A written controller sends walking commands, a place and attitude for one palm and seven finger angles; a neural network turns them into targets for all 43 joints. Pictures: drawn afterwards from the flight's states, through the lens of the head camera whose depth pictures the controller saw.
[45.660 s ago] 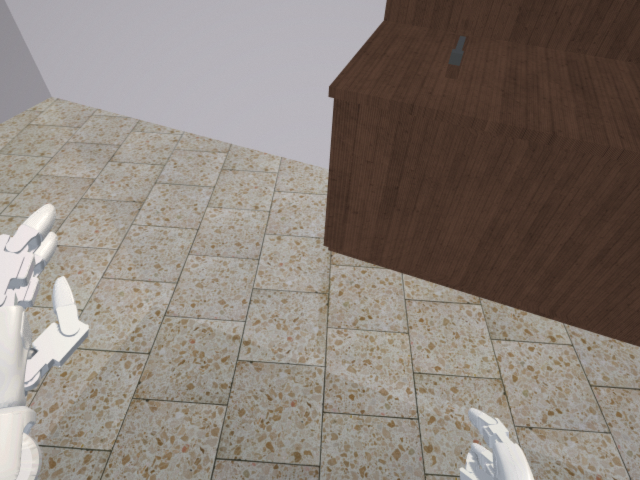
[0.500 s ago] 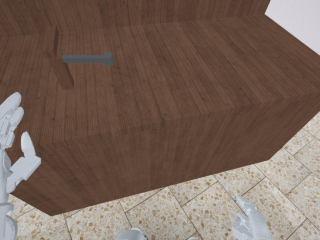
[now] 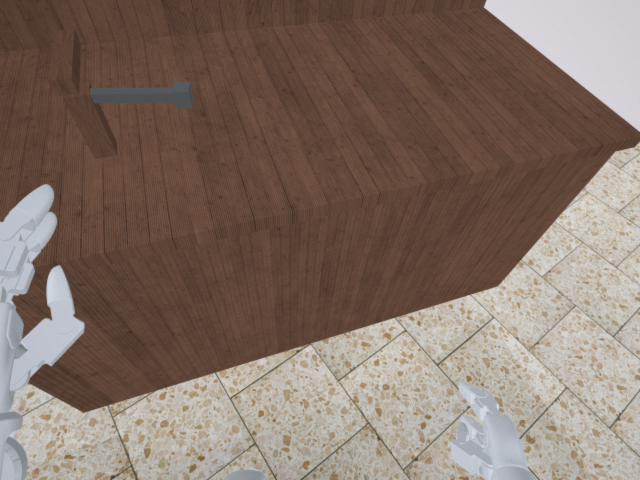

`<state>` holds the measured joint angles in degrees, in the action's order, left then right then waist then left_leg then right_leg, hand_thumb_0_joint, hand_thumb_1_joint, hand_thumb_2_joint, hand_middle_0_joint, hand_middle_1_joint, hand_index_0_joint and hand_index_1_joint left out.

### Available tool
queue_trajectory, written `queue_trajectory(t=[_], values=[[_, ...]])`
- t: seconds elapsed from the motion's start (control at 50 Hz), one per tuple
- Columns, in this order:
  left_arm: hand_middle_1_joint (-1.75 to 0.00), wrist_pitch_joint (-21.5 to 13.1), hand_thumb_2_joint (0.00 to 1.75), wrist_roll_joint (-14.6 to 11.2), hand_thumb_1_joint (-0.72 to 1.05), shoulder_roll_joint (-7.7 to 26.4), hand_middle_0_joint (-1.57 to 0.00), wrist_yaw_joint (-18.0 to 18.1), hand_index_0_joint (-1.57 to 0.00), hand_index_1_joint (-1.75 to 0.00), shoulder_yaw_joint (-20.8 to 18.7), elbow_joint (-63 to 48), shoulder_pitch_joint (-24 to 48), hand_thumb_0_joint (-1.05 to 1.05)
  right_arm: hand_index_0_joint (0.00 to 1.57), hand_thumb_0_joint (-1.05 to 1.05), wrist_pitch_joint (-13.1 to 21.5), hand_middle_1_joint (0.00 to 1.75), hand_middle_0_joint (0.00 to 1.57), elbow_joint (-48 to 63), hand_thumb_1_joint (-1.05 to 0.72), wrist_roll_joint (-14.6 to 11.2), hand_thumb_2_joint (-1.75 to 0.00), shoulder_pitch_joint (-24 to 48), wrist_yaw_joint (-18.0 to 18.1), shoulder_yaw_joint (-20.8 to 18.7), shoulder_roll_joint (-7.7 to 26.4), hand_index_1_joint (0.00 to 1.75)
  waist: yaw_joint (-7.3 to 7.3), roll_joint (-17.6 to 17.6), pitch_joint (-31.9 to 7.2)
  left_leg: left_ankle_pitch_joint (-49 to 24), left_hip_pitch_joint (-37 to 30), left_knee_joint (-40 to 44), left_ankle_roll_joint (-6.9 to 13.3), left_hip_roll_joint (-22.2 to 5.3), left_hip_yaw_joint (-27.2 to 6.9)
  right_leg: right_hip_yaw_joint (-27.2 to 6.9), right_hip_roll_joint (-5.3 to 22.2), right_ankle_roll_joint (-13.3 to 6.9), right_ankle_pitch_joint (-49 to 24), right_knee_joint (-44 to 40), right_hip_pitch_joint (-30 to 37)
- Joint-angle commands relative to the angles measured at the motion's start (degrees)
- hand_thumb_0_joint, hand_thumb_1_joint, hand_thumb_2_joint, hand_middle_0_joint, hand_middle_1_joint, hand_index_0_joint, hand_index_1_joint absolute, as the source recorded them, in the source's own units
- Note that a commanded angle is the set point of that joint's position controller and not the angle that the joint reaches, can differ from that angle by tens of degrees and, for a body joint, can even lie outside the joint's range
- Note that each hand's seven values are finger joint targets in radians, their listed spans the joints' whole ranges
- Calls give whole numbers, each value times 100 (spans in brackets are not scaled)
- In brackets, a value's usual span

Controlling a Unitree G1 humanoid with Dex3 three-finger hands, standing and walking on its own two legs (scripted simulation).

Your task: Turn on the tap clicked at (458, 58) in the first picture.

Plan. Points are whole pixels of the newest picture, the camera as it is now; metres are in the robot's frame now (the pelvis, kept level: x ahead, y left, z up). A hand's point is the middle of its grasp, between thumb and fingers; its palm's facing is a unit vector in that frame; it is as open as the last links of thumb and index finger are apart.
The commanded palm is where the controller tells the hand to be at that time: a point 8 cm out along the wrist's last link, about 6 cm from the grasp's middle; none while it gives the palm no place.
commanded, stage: step back with the hand held close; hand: left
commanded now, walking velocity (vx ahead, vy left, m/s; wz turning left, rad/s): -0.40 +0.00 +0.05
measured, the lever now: (183, 94) +0.64 +0.25 +0.10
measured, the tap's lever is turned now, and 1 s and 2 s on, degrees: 78 78 78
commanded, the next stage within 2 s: stop stepping back and stand still in 0.06 s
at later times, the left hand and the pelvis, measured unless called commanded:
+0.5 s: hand out of the picture +0.10 +0.21 +0.15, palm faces +0.40 -0.83 -0.39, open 7.4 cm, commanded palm +0.04 +0.25 +0.17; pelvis -0.11 -0.03 -0.01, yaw +1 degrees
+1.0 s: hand out of the picture +0.06 +0.19 +0.14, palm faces +0.40 -0.84 -0.36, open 7.4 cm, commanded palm +0.00 +0.24 +0.17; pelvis -0.14 -0.05 -0.01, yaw +3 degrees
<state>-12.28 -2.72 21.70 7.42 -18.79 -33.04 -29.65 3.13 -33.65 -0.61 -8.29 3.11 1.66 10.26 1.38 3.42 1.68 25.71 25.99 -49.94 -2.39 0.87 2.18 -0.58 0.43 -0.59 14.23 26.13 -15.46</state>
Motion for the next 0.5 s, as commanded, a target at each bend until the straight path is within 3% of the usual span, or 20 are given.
queue_trajectory(t=[0.0, 0.02, 0.04, 0.06, 0.08, 0.1, 0.12, 0.14, 0.16, 0.2, 0.26, 0.3, 0.32, 0.34, 0.36, 0.38, 0.4, 0.42, 0.44, 0.48], values=[[-30, -377, 90, -101, 90, 932, -20, 240, -20, -30, -1054, -1251, -45, 0, 20, 0, 183, 30, 20, 958, -90, -66, -90, 387, 152, -328, 623, 30, 30, 17, -1477, -2115, -1181, 2965, 60, -269, 201, -376, 1098, -342, -4658, 1049, 1179], [-30, -349, 90, -151, 90, 947, -20, 268, -20, -30, -1013, -1332, -180, 0, 20, 0, 222, 30, 20, 989, -90, -98, -90, 333, 176, -440, 751, 30, -14, -458, -1423, -4320, -2082, 3127, 273, -985, -239, -94, 674, -72, -2815, 1393, 426], [-30, -369, 90, -152, 90, 953, -20, 263, -20, -30, -1000, -1596, -110, 0, 20, 0, 302, 30, 20, 1026, -90, -115, -90, 231, 130, -544, 898, 30, -105, -1454, -1485, -7093, -3149, 2668, 613, -1856, -1118, -4, 201, 122, 69, 1830, -1064], [-30, -397, 90, -62, 90, 873, -20, 227, -20, -30, -921, -1625, -87, 0, 20, 0, 401, 30, 20, 929, -90, -152, -90, 96, 11, -617, 897, 30, -120, -1736, -1452, -8035, -3636, 2362, 874, -2250, -1211, -199, -55, 50, 1755, 2386, -1732], [-30, -399, 90, -39, 90, 788, -20, 192, -20, -30, -940, -1437, -274, 0, 20, 0, 503, 30, 20, 823, -90, -106, -90, -41, -73, -619, 878, 30, -94, -1583, -1348, -7795, -3629, 2387, 917, -2172, -1063, -270, -118, 59, 1934, 2548, -1933], [-30, -396, 90, -79, 90, 964, -20, 159, -20, -30, -1014, -1836, -235, 0, 20, 0, 585, 30, 20, 843, -90, 34, -90, 54, -74, -531, 842, 30, -126, -1882, -1402, -7277, -3093, 2464, 890, -2040, -1211, -292, -14, 152, 1916, 2457, -1660], [-30, -369, 90, -109, 90, 1054, -20, 176, -20, -30, -1077, -2171, -32, 0, 20, 0, 661, 30, 20, 769, -90, 16, -90, 22, -77, -554, 859, 30, -95, -2016, -1448, -7343, -3219, 2407, 825, -1884, -1091, -253, -59, 175, 1688, 2253, -1563], [-30, -285, 90, -73, 90, 903, -20, 198, -20, -30, -916, -2135, 102, 0, 20, 0, 707, 30, 20, 705, -90, -16, -90, -6, -105, -570, 874, 30, -23, -1831, -1187, -7151, -3054, 2467, 776, -1801, -964, -187, -80, 192, 1265, 2089, -1481], [-30, -193, 90, -17, 90, 794, -20, 238, -20, -30, -908, -1938, -64, 0, 20, 0, 746, 30, 20, 728, -90, -57, -90, -61, -138, -614, 900, 30, -35, -1723, -1175, -6445, -2919, 2448, 764, -1701, -835, -110, -26, 166, 827, 1842, -1268], [-30, -27, 90, -32, 90, 740, -20, 262, -20, -30, -875, -1708, -291, 0, 20, 0, 770, 30, 20, 857, -90, -114, -90, 11, -151, -601, 936, 30, -35, -1722, -983, -4744, -2200, 2678, 740, -1606, -752, 114, -33, 157, 428, 1373, -646], [-30, 137, 90, -71, 90, 807, -20, 292, -20, -30, -931, -1212, -414, 0, 20, 0, 720, 30, 20, 963, -90, -138, -90, 115, -60, -501, 933, 30, -67, -1439, -519, -1204, -874, 3094, 705, -1436, -792, 252, -30, 198, 563, 504, 293], [-30, 142, 90, -17, 90, 773, -20, 299, -20, -30, -850, -858, -97, 0, 20, 0, 655, 30, 20, 896, -90, -122, -90, 116, -3, -469, 860, 30, -46, -580, -305, 561, -168, 2480, 502, -923, -517, 115, 122, 151, 36, -468, 919], [-30, 152, 90, 22, 90, 887, -20, 284, -20, -30, -846, -747, 17, 0, 20, 0, 613, 30, 20, 889, -90, -95, -90, 126, -1, -490, 814, 30, 27, 79, -254, 632, -41, 1535, 391, -555, -338, -716, 737, -142, 514, -821, 610], [-30, 156, 90, -6, 90, 904, -20, 259, -20, -30, -772, -748, 238, 0, 20, 0, 573, 30, 20, 870, -90, -85, -90, 207, 16, -506, 811, 30, 38, 649, -177, 338, -235, 254, 269, -206, -212, -1818, 1484, -544, 1282, -1458, -205], [-30, 186, 90, -42, 90, 989, -20, 259, -20, -30, -825, -728, 496, 0, 20, 0, 572, 30, 20, 756, -90, -97, -90, 221, 39, -521, 734, 30, 9, 1160, -300, 254, -518, -837, 240, -152, -356, -2390, 1994, -814, 2354, -1851, -905], [-30, 198, 90, -21, 90, 898, -20, 240, -20, -30, -680, -657, 731, 0, 20, 0, 537, 30, 20, 524, -90, -43, -90, 148, 65, -519, 721, 30, 124, 1050, -291, -12, -670, -1396, 214, -164, -383, -2232, 1877, -773, 2772, -1929, -1292], [-30, 201, 90, 1, 90, 897, -20, 217, -20, -30, -672, -568, 768, 0, 20, 0, 502, 30, 20, 394, -90, -28, -90, 83, 57, -518, 751, 30, 185, 1034, -403, -184, -696, -1472, 225, -192, -367, -1928, 1752, -715, 2635, -1736, -1314], [-30, 215, 90, 4, 90, 944, -20, 202, -20, -30, -698, -618, 837, 0, 20, 0, 457, 30, 20, 446, -90, -2, -90, 172, 47, -469, 719, 30, 198, 662, -461, -338, -815, -1184, 241, -253, -316, -1559, 1606, -630, 2502, -1523, -1350], [-30, 197, 90, 26, 90, 955, -20, 217, -20, -30, -706, -648, 760, 0, 20, 0, 453, 30, 20, 455, -90, 11, -90, 215, 59, -443, 700, 30, 179, 673, -542, -361, -1046, -730, 293, -322, -232, -1177, 1519, -582, 2283, -1401, -1386], [-30, 199, 90, 28, 90, 955, -20, 264, -20, -30, -689, -755, 577, 0, 20, 0, 465, 30, 20, 475, -90, 20, -90, 305, 98, -369, 642, 30, 96, 608, -569, -97, -1365, 138, 398, -186, 66, -901, 1347, -480, 2473, -1341, -1399]])
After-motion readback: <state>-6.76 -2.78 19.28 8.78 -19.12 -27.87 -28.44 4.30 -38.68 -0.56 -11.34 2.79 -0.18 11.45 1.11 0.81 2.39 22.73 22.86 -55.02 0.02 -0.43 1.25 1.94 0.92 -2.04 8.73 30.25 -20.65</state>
